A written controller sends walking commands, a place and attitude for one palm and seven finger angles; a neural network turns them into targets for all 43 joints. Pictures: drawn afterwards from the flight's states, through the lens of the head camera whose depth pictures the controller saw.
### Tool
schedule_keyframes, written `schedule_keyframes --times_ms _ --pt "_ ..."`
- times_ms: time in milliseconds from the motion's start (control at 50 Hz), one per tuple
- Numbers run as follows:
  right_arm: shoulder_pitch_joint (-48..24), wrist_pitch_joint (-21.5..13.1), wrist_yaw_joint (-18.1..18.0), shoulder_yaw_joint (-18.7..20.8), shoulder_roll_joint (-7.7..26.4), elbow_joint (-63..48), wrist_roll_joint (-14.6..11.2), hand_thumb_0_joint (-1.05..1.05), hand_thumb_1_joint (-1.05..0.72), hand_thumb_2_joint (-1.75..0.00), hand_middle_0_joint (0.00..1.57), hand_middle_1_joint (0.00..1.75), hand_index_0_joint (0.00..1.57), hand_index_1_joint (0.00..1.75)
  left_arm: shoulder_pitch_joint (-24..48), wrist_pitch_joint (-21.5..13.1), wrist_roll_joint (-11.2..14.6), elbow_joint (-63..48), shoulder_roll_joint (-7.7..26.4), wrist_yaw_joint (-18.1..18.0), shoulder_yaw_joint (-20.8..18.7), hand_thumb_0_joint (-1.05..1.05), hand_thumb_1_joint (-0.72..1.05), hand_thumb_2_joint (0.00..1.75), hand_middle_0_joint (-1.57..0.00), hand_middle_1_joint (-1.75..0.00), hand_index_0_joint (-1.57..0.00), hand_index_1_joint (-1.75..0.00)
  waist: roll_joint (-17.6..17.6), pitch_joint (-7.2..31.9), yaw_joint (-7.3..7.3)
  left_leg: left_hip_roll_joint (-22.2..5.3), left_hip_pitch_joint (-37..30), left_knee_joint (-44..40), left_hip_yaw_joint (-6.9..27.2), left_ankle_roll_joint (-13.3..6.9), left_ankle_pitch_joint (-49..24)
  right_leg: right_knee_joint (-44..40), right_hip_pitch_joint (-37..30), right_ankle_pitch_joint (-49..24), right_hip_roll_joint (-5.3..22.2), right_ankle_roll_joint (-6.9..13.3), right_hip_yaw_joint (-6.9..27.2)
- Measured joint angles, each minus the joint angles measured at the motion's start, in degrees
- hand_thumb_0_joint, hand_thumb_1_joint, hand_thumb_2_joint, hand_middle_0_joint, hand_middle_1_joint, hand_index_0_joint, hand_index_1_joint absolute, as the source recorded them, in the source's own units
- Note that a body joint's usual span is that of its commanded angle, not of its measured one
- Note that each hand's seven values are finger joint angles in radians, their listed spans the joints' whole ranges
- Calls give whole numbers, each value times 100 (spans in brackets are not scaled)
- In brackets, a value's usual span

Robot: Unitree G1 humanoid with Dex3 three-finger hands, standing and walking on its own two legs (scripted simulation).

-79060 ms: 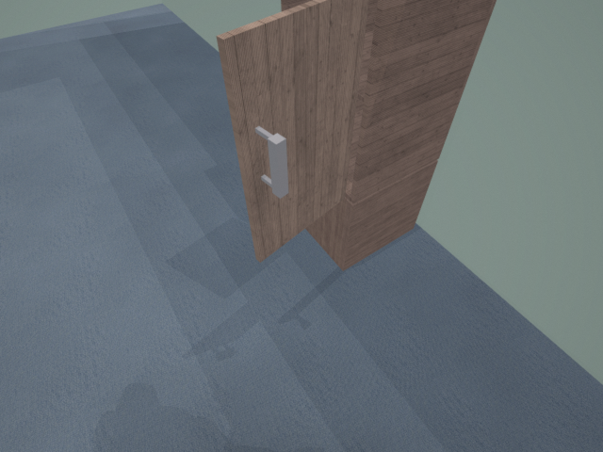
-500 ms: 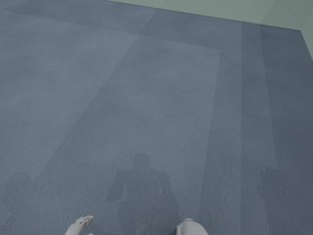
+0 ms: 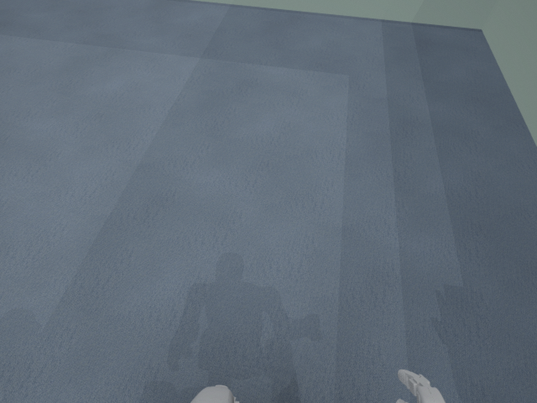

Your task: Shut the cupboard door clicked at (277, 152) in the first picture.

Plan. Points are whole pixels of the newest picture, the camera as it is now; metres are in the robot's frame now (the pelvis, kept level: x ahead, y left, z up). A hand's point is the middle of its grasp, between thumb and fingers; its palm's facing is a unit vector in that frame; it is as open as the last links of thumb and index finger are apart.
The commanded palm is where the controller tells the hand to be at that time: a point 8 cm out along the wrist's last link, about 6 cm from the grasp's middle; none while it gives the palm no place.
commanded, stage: turn to face it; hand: left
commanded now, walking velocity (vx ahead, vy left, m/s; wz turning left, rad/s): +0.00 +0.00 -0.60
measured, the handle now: out of the picture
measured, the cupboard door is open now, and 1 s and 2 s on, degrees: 4 4 4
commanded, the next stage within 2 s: none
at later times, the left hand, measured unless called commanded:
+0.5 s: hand (184, 356) +0.20 +0.17 -0.16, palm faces -0.34 -0.90 -0.27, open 7.4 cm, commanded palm none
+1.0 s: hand (211, 334) +0.25 +0.14 -0.18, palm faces -0.54 -0.82 -0.19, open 7.4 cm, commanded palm none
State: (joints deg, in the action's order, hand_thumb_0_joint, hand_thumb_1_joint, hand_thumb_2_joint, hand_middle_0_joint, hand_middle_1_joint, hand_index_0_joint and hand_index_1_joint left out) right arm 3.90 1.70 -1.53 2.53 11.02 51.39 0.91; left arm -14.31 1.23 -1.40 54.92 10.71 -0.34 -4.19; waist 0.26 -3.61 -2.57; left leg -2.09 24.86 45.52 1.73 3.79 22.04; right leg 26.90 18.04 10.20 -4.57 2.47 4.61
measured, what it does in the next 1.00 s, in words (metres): steps on the spot, turning right: left foot, then right foot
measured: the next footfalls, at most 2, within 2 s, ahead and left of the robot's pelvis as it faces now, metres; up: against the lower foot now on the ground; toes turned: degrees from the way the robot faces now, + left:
left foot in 0.06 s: +0.06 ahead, +0.14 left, +0.00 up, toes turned -3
right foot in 0.50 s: +0.00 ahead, -0.12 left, +0.00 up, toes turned -25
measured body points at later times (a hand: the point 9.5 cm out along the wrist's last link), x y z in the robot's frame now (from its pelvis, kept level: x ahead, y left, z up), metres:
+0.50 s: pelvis +0.02 +0.00 -0.01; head +0.07 -0.02 +0.43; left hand +0.22 +0.22 -0.14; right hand -0.04 -0.26 -0.16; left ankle +0.02 +0.14 -0.74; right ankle -0.03 -0.10 -0.74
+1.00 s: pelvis +0.06 +0.02 +0.00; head +0.13 +0.01 +0.44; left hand +0.28 +0.18 -0.16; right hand +0.00 -0.24 -0.12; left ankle +0.13 +0.10 -0.74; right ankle -0.05 -0.07 -0.67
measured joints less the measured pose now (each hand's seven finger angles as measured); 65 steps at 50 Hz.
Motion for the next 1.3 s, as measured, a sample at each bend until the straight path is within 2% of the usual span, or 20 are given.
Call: schedule_keyframes --times_ms 60,80,140,200,260,380,440,500,560,640,760,840,880,920,960,1020,1060,1160,1260,1300 --pt "-2 -86 -17 -51 11 -132 -33 1 -91 -90 20 30 20 29 -54 73 33 -91 43 12 -29 1 91 90 -20 -30 -20 -30 71 115 -41 84 -655 -1229 -40 -53 -443 310 151 176 -54 -149 207" --pt "11 -131 -28 -61 -9 -154 -14 1 -91 -90 20 30 20 29 -29 109 61 -102 86 20 -43 1 91 90 -20 -30 -20 -30 129 124 -23 111 -728 -1376 -96 -217 -576 555 255 418 -52 -171 252" --pt "106 -132 -37 -162 -90 -233 68 1 -91 -90 20 30 20 29 102 212 46 -163 250 72 -98 1 91 90 -20 -30 -20 -30 274 21 -44 53 -898 -1413 -355 -433 -550 2128 739 1529 30 -338 -43" --pt "289 -95 -63 -225 -116 -267 99 1 -91 -90 21 30 20 29 195 251 25 -270 397 145 -152 1 91 90 -19 -30 -20 -30 251 -28 -11 -113 -1106 -1685 -524 -442 -621 3435 1103 1579 181 -496 -348" --pt "449 -68 -65 -224 -93 -227 100 1 -91 -90 21 30 20 29 249 286 35 -368 503 191 -180 1 91 90 -19 -30 -19 -30 194 -61 17 -264 -1249 -1866 -730 -426 -662 3789 1160 1402 403 -598 -475" --pt "753 -68 -33 -114 35 -95 107 1 -91 -90 21 30 20 29 411 359 37 -397 552 232 -157 1 91 90 -19 -30 -19 -30 34 -144 185 -530 -1378 -1795 -1213 -335 -495 2720 719 1338 714 -598 -666" --pt "899 -41 -3 -39 154 -4 111 1 -91 -90 21 30 20 29 541 334 38 -422 505 245 -105 1 91 90 -19 -30 -19 -30 -85 -192 305 -679 -1362 -1526 -1438 -237 -296 1877 350 1317 692 -490 -811" --pt "1116 8 37 37 294 74 64 1 -91 -90 21 30 20 29 615 208 33 -528 489 256 -26 1 91 90 -19 -30 -19 -30 -137 -144 376 -807 -1180 -908 -1605 -91 42 699 -210 599 643 -296 -931" --pt "1050 209 1 104 510 212 16 1 -91 -90 21 30 20 29 692 43 51 -536 300 144 66 1 91 90 -19 -30 -19 -30 -384 -216 403 -639 -480 867 -876 -2 868 920 -128 1015 489 -152 -830" --pt "887 262 -6 96 515 207 16 1 -91 -90 20 30 20 29 607 61 69 -565 161 27 130 1 91 90 -20 -30 -20 -30 -334 -244 419 -382 209 1957 -499 108 492 547 -293 802 428 -140 -593" --pt "668 177 56 34 325 1 14 1 -91 -90 20 30 20 29 483 95 37 -484 97 40 169 1 90 90 -20 -30 -20 -30 -122 -187 380 -284 371 1198 -300 188 52 230 -419 634 342 -145 -266" --pt "547 113 53 -5 207 -101 -15 1 -91 -90 20 30 20 29 404 140 11 -451 104 68 138 1 90 90 -20 -30 -20 -30 14 -126 278 -142 -8 126 -303 145 44 378 -344 729 292 -236 -16" --pt "528 36 43 -38 162 -162 -28 1 -91 -90 20 30 20 29 357 175 28 -431 137 65 102 1 90 90 -20 -30 -20 -30 80 -79 249 -64 -381 -734 -333 108 -359 587 -239 847 250 -320 120" --pt "531 -78 24 -84 85 -186 8 1 -91 -90 20 30 20 29 362 243 80 -399 226 63 50 1 90 90 -20 -30 -20 -30 206 -44 237 -42 -525 -1039 -463 -244 -434 1141 11 1316 233 -360 191" --pt "542 -106 17 -172 3 -225 63 1 -91 -90 21 30 20 29 391 299 81 -373 325 68 -2 1 90 90 -20 -30 -20 -30 283 -93 186 -128 -593 -1001 -631 -420 -385 2302 399 1942 202 -373 23" --pt "640 -110 -18 -239 -74 -272 110 1 -91 -90 21 30 20 29 422 328 54 -362 433 134 -76 1 91 90 -20 -30 -20 -30 248 -137 184 -302 -830 -1318 -791 -433 -503 3600 813 1940 272 -478 -333" --pt "701 -99 -34 -250 -86 -265 115 1 -91 -90 21 30 20 29 443 340 55 -396 474 179 -107 1 91 90 -20 -30 -20 -30 200 -164 177 -394 -976 -1549 -899 -420 -604 3873 919 1763 385 -540 -484" --pt "809 -71 -18 -184 -31 -168 108 1 -91 -90 21 30 21 30 497 384 57 -452 485 238 -130 1 91 90 -19 -30 -19 -30 56 -196 196 -596 -1187 -1757 -1240 -355 -637 3278 804 1556 646 -598 -680" --pt "901 -26 39 -61 124 -42 110 1 -91 -90 21 30 21 30 592 347 48 -469 407 260 -74 1 91 90 -19 -30 -19 -30 -120 -215 307 -815 -1218 -1437 -1579 -203 -394 1877 299 1424 681 -491 -878" --pt "973 2 61 -7 215 1 88 1 -91 -90 21 30 21 30 597 279 47 -510 380 267 -33 1 91 90 -19 -30 -19 -30 -184 -180 330 -918 -1155 -1097 -1693 -98 -188 1061 -52 887 637 -398 -971"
